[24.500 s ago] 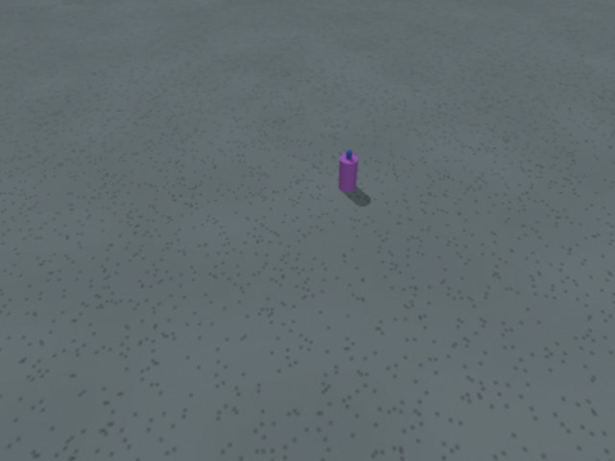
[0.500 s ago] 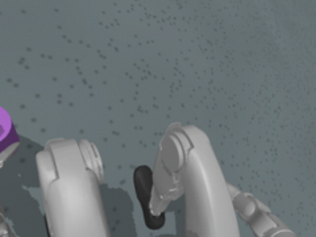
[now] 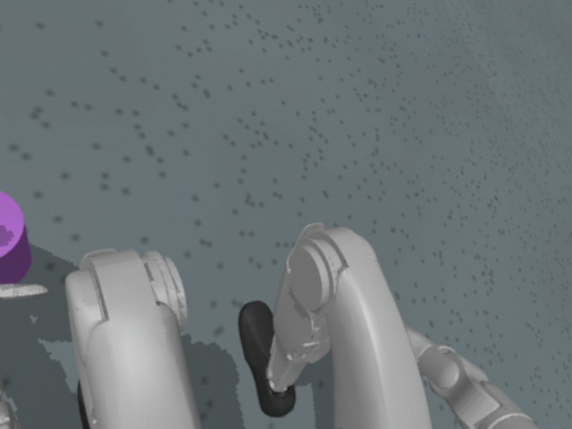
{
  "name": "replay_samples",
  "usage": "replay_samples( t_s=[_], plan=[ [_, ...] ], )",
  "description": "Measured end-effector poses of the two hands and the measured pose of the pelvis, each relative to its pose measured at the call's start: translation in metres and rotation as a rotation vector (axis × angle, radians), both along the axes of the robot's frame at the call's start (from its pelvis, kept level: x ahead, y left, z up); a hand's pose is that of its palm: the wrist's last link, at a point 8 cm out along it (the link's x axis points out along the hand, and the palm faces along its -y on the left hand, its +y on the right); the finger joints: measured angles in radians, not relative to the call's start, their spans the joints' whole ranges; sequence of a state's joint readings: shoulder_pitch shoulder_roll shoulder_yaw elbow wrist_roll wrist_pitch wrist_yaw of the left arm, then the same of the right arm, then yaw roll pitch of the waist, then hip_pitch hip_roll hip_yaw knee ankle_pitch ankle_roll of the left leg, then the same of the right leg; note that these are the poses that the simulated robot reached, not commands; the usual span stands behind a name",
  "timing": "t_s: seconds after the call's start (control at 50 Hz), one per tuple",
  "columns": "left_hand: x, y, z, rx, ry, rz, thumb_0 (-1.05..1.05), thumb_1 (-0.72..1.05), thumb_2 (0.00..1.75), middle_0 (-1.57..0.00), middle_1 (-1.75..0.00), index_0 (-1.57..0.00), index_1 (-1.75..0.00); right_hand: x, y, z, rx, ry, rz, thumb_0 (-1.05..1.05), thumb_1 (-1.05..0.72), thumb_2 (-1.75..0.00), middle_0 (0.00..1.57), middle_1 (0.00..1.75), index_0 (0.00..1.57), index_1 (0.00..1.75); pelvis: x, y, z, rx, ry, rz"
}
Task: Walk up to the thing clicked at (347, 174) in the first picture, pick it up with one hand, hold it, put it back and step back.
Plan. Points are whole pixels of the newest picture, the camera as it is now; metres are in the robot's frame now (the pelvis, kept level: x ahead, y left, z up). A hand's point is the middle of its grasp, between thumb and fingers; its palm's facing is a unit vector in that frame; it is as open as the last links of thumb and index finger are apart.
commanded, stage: withdraw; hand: left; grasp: from the side
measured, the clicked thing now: out of the picture +0.37 +0.29 -0.17
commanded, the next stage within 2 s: rise in 0.30 s
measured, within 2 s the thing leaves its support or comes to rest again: neither
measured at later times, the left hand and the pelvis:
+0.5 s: hand out of the picture +0.35 +0.38 -0.07, palm faces +0.42 -0.90 -0.12, open 17.7 cm; pelvis +0.01 +0.00 +0.03, yaw +3 degrees
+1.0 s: hand out of the picture +0.25 +0.33 +0.10, palm faces +0.31 -0.83 -0.47, open 17.5 cm; pelvis +0.03 -0.02 +0.19, yaw +11 degrees
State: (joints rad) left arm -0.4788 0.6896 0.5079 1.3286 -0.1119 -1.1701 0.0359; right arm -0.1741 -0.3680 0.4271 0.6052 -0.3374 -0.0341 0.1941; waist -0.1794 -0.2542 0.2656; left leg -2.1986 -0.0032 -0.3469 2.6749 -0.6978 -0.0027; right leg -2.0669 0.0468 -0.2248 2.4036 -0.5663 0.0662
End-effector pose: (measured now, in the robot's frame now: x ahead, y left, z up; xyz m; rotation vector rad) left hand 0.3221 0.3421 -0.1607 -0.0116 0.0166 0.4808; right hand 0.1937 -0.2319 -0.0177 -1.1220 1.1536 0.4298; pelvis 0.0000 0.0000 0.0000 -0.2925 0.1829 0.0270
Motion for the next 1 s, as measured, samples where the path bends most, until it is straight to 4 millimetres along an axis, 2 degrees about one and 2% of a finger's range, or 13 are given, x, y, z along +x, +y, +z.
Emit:
replay_samples(
  t_s=[0.1,0.16,0.34,0.44,0.52,0.58,0.72,0.78,0.86,0.92,1.0],
  plan=[
    [0.000,0.004,0.002,0.010,-0.010,-0.002,-0.01,-0.61,0.12,-0.20,-0.13,-0.19,-0.14,-0.002,-0.001,0.000,-0.009,0.003,-0.008,0.00,-0.91,-0.90,0.21,0.30,0.21,0.30,-0.001,0.000,0.000,0.000,-0.002,0.000],
    [0.001,0.014,0.012,0.033,-0.039,0.009,-0.01,-0.61,0.10,-0.15,-0.08,-0.14,-0.09,-0.005,-0.001,0.000,-0.009,0.009,-0.027,0.00,-0.91,-0.90,0.21,0.30,0.21,0.30,0.000,0.000,0.002,0.001,0.004,0.001],
    [-0.005,0.057,0.078,0.103,-0.071,-0.013,-0.01,-0.61,0.08,-0.08,-0.04,-0.07,-0.05,-0.003,-0.003,-0.001,0.069,-0.037,-0.151,0.00,-0.90,-0.90,0.21,0.30,0.21,0.30,0.006,-0.001,0.016,0.016,0.096,0.024],
    [-0.012,0.070,0.098,0.070,-0.017,-0.010,-0.01,-0.61,0.06,-0.06,-0.03,-0.06,-0.03,0.006,-0.001,-0.004,0.132,-0.081,-0.203,0.00,-0.89,-0.90,0.21,0.30,0.21,0.30,0.007,-0.001,0.024,0.032,0.143,0.034],
    [-0.015,0.076,0.105,0.103,0.134,-0.043,-0.01,-0.58,0.06,-0.05,-0.03,-0.04,-0.03,0.012,-0.001,-0.006,0.184,-0.119,-0.296,0.00,-0.88,-0.90,0.21,0.30,0.21,0.30,0.008,-0.003,0.031,0.055,0.179,0.045],
    [-0.020,0.081,0.117,0.138,0.233,-0.049,-0.01,-0.56,0.07,-0.05,-0.03,-0.04,-0.04,0.014,0.000,-0.007,0.222,-0.125,-0.358,0.00,-0.90,-0.90,0.21,0.30,0.21,0.30,0.009,-0.005,0.041,0.069,0.218,0.054],
    [-0.052,0.096,0.174,0.240,0.431,0.010,-0.01,-0.54,0.07,-0.06,-0.05,-0.05,-0.05,0.014,-0.003,-0.004,0.296,-0.110,-0.512,0.01,-0.91,-0.90,0.21,0.30,0.21,0.30,0.015,-0.009,0.071,0.108,0.321,0.077],
    [-0.068,0.091,0.200,0.263,0.520,0.030,-0.01,-0.54,0.06,-0.06,-0.05,-0.05,-0.05,0.016,-0.003,0.002,0.324,-0.105,-0.561,0.01,-0.91,-0.90,0.21,0.30,0.21,0.30,0.017,-0.011,0.090,0.125,0.355,0.083],
    [-0.083,0.068,0.232,0.263,0.623,0.024,-0.01,-0.54,0.06,-0.05,-0.05,-0.05,-0.05,0.025,-0.001,0.023,0.363,-0.118,-0.597,0.01,-0.90,-0.90,0.21,0.30,0.21,0.30,0.020,-0.013,0.122,0.145,0.387,0.090],
    [-0.091,0.047,0.257,0.244,0.680,0.014,-0.01,-0.55,0.05,-0.05,-0.05,-0.05,-0.05,0.037,0.002,0.048,0.393,-0.150,-0.608,0.01,-0.90,-0.90,0.21,0.30,0.21,0.30,0.023,-0.016,0.150,0.159,0.397,0.095],
    [-0.098,0.025,0.294,0.205,0.728,0.023,-0.01,-0.54,0.05,-0.06,-0.06,-0.06,-0.05,0.056,0.006,0.091,0.427,-0.214,-0.608,0.01,-0.90,-0.90,0.20,0.30,0.21,0.30,0.031,-0.019,0.190,0.176,0.391,0.106]
  ],
)
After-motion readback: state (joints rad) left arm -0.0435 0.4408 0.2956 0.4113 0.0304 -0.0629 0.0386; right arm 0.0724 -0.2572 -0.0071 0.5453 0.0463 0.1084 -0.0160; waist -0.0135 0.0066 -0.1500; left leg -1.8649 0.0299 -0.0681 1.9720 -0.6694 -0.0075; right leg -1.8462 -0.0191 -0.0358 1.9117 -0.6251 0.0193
